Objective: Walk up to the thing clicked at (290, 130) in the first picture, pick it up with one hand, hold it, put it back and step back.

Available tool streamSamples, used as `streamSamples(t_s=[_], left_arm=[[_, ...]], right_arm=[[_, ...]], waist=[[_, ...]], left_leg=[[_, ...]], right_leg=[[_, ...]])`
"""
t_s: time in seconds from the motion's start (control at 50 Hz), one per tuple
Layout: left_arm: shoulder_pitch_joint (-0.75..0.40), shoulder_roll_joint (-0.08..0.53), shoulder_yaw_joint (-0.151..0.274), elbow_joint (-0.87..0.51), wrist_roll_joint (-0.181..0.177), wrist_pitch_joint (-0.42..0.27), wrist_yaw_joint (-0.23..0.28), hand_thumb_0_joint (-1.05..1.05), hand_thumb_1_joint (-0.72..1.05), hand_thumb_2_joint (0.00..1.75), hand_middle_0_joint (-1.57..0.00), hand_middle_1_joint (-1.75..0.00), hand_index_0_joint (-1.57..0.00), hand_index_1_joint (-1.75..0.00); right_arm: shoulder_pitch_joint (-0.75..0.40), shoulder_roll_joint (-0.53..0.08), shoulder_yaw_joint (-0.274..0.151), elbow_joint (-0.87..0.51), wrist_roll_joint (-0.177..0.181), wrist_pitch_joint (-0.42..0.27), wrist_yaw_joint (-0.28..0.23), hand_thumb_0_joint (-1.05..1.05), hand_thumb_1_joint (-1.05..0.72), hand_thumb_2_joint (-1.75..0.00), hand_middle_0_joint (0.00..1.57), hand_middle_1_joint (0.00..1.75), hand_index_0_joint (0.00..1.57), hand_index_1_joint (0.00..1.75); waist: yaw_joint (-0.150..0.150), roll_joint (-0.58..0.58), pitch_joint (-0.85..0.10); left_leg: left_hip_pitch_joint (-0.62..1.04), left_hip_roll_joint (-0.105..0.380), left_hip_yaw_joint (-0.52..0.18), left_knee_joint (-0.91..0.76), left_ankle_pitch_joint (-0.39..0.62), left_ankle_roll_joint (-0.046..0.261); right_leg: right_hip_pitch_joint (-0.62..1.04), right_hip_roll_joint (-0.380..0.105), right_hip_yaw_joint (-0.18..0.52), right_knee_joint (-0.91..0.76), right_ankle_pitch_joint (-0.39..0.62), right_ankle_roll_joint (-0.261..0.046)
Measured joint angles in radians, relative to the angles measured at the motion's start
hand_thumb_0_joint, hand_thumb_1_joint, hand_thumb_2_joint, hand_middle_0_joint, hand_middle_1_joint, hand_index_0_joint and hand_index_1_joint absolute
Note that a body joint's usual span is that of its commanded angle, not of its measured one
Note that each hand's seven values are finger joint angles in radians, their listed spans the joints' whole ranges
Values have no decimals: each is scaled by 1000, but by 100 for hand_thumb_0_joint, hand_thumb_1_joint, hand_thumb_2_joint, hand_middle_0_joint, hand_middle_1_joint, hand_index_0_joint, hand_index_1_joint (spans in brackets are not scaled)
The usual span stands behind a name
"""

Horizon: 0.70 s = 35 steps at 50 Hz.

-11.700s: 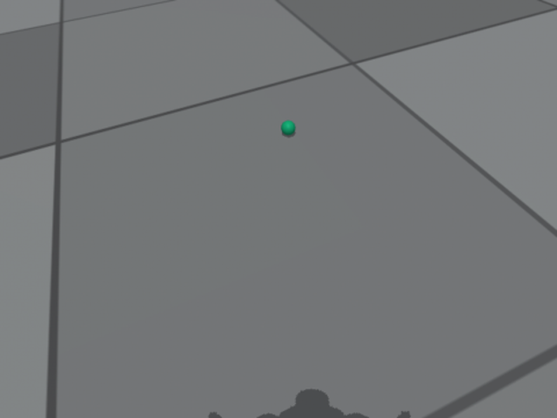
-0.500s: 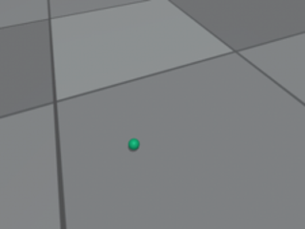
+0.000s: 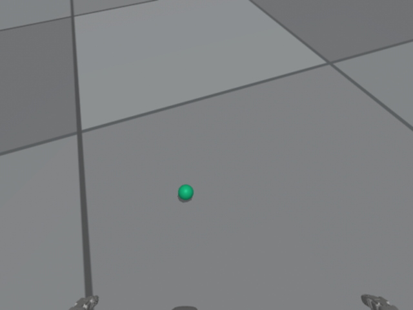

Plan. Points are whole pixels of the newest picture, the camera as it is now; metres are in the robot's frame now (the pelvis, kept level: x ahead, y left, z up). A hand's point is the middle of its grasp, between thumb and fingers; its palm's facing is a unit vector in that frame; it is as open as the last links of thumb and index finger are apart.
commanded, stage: walk up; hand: left
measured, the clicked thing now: (185, 192) +0.75 +0.20 -0.72
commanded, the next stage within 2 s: stand in 0.92 s
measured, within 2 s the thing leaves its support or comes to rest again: neither
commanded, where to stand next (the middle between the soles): +0.36 +0.02 m, yaw -4 degrees
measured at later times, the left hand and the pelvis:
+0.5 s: hand out of the picture +0.06 +0.25 -0.14, palm faces +0.04 -0.93 -0.37, open 7.4 cm; pelvis -0.01 -0.01 +0.00, yaw +2 degrees
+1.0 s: hand out of the picture +0.08 +0.25 -0.14, palm faces +0.04 -0.94 -0.34, open 7.3 cm; pelvis +0.00 +0.00 +0.02, yaw +1 degrees
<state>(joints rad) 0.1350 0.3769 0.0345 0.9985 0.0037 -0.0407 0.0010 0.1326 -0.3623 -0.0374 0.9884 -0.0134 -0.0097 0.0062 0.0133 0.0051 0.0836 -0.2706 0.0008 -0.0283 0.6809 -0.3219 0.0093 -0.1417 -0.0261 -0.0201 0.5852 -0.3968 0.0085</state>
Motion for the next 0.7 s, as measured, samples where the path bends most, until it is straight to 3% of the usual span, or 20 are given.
streamSamples(t_s=[0.06,0.1,0.16,0.2,0.24,0.28,0.3,0.38,0.42,0.48,0.52,0.54,0.7], left_arm=[[11,-3,-5,5,5,11,-2,0,91,90,-20,-30,-21,-30],[7,1,-1,7,0,21,1,0,91,90,-20,-30,-21,-30],[-7,7,3,13,-6,38,7,0,91,90,-20,-30,-20,-30],[-12,12,5,7,-10,39,2,0,91,90,-20,-30,-20,-30],[-9,14,8,0,-12,29,-4,0,91,90,-20,-30,-20,-30],[-1,18,14,1,-8,15,-5,0,91,90,-20,-30,-20,-30],[1,12,19,10,-4,11,-1,0,91,90,-20,-30,-20,-30],[18,-19,10,38,17,21,-1,0,91,90,-20,-30,-20,-30],[21,-31,9,42,22,26,-4,0,91,90,-20,-30,-21,-30],[4,-42,10,42,24,24,-7,0,90,90,-21,-30,-21,-30],[-14,-37,11,40,19,25,-9,0,90,90,-21,-30,-21,-30],[-19,-32,12,40,14,28,-9,0,90,90,-21,-30,-21,-30],[-34,-8,10,75,-2,30,-13,0,91,90,-20,-30,-20,-30]], right_arm=[[-5,-7,-9,3,-4,-6,3,1,-91,-90,20,30,20,30],[-14,-2,-10,1,-5,-16,8,1,-91,-90,20,30,20,30],[-8,13,-6,-6,-6,-32,5,1,-91,-90,20,30,20,30],[3,21,0,-5,-9,-28,3,1,-90,-90,20,30,20,30],[6,21,6,2,-11,-16,1,1,-90,-90,20,30,20,30],[-2,18,10,11,-6,1,0,1,-90,-90,20,30,20,30],[-11,13,9,16,-1,10,-1,1,-90,-90,20,30,20,30],[-10,0,-2,30,4,38,-3,1,-90,-90,20,30,20,30],[-2,-8,-6,38,4,38,3,1,-91,-90,20,30,20,30],[15,-19,-9,54,-1,32,6,1,-91,-90,20,30,20,30],[20,-14,-10,72,-7,26,4,1,-91,-90,20,30,20,30],[22,-5,-9,81,-12,22,3,1,-91,-90,20,30,20,30],[27,38,13,116,-15,14,10,1,-90,-90,20,30,20,30]], waist=[[-3,-4,-7],[10,-17,9],[8,-9,35],[7,-8,40],[12,-6,43],[18,-8,49],[15,7,57],[10,35,28],[11,33,15],[4,35,6],[4,15,16],[9,-5,21],[1,-36,-15]], left_leg=[[32,-15,19,-53,-32,-4],[41,-23,35,-63,-19,5],[63,-5,27,-89,3,8],[72,5,18,-117,21,1],[72,13,16,-120,25,-11],[59,17,20,-82,6,-25],[53,30,13,-54,-8,-31],[13,8,-25,62,-162,-20],[19,-4,-19,63,-184,-15],[53,5,-12,-26,-150,-10],[90,-2,-1,-126,2,-15],[105,-13,11,-151,27,-15],[146,5,19,-206,29,-12]], right_leg=[[-8,-25,-6,34,-25,11],[-48,-34,9,114,-8,-4],[-121,-1,19,249,-126,-26],[-150,4,11,249,-149,-35],[-145,-4,-1,145,-71,-38],[-112,-10,-2,1,121,-25],[-106,1,-10,-3,160,-15],[-112,6,-22,-2,140,-17],[-116,-5,-18,-16,147,-14],[-126,-19,-32,-26,156,1],[-130,-36,-28,-17,154,12],[-128,-47,-16,-17,156,16],[-66,-26,-12,-131,209,20]])
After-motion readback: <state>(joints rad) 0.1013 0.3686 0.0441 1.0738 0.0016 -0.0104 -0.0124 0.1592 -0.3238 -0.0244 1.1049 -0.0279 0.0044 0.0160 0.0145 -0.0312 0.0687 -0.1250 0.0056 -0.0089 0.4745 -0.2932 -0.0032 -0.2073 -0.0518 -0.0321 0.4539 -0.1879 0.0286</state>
